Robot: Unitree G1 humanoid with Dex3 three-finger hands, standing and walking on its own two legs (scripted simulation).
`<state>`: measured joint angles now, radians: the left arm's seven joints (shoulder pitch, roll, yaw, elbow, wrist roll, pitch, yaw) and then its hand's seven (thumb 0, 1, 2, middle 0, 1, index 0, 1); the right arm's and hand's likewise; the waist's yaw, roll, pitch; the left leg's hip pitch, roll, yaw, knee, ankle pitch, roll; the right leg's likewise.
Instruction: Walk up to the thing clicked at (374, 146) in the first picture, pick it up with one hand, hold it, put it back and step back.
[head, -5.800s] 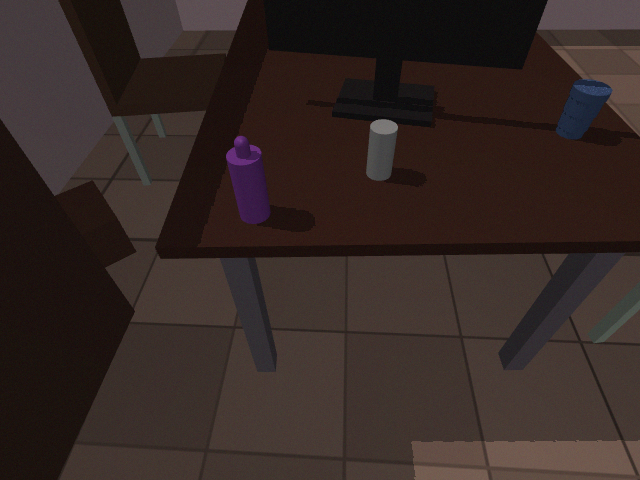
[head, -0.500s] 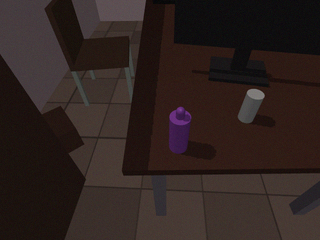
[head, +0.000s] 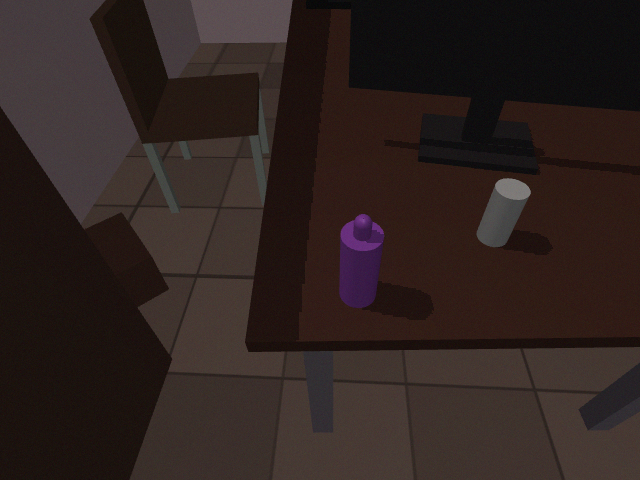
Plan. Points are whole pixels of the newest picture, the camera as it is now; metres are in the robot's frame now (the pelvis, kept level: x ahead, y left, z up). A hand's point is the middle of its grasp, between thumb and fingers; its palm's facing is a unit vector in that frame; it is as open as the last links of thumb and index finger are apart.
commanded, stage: stand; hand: right
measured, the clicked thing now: (501, 214) +0.53 -0.28 +0.02
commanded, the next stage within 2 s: rise first in 0.14 s
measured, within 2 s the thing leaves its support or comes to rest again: neither
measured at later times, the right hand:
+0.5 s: hand (528, 478) +0.17 -0.25 -0.12, palm faces +0.18 +0.93 -0.33, open 11.5 cm
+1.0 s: hand (567, 430) +0.19 -0.26 +0.00, palm faces +0.30 +0.88 -0.37, open 17.3 cm
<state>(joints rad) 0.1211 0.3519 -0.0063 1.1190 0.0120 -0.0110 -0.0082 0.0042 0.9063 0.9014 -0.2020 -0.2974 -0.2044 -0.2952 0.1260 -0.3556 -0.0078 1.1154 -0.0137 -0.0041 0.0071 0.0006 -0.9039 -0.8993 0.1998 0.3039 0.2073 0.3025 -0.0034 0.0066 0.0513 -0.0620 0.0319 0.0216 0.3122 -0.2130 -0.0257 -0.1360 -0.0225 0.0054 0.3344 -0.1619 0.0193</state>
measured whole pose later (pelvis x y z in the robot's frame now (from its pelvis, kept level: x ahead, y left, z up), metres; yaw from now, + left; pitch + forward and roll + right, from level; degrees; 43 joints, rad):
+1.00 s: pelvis +0.01 +0.01 +0.00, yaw +0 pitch -1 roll +0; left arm 0.24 0.23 0.10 0.62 -0.03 -0.06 0.07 -0.01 -0.49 0.02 -0.06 -0.04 -0.06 -0.04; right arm 0.38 -0.30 -0.21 0.17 0.04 -0.10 -0.06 -0.01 0.50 -0.04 0.05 0.06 0.06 0.06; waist -0.04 -0.03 0.01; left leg -0.10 0.03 0.02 0.40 -0.27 -0.02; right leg -0.16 -0.03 0.00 0.40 -0.21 0.03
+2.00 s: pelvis -0.01 +0.01 +0.00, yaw +0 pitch -4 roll +0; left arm 0.24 0.22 0.16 0.64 -0.01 -0.12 0.04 -0.01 -0.54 0.06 -0.06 -0.05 -0.05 -0.05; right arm 0.45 -0.33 -0.32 -0.16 0.04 -0.28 -0.02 -0.02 0.55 -0.03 0.06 0.06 0.07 0.06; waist -0.05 -0.04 0.05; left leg -0.08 0.03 0.03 0.41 -0.25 -0.01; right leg -0.14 -0.02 0.01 0.38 -0.17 0.03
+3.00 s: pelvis -0.01 +0.00 -0.01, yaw -1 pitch +1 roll +0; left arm 0.22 0.24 0.00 0.70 -0.03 -0.17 0.17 -0.01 -0.53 0.05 -0.06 -0.05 -0.06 -0.05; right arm -0.30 -0.62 -0.64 0.69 0.29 -0.06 0.45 -0.02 0.57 -0.07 0.01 0.07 0.04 0.07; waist 0.00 0.01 -0.03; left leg -0.22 0.03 0.03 0.47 -0.27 -0.02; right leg -0.29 -0.03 0.02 0.48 -0.21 0.02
